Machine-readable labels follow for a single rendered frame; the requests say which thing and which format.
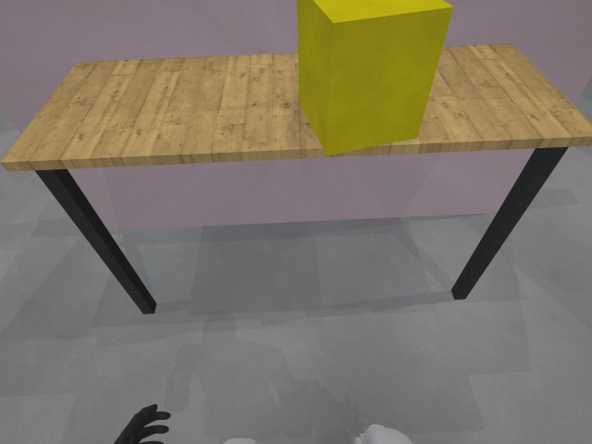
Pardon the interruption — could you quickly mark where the left robot hand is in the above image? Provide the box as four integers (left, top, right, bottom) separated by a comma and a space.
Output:
114, 404, 171, 444

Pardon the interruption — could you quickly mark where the table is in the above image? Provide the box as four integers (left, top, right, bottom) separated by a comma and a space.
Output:
0, 43, 592, 315

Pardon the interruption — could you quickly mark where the carton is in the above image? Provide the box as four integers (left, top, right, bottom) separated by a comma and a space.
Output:
297, 0, 454, 155

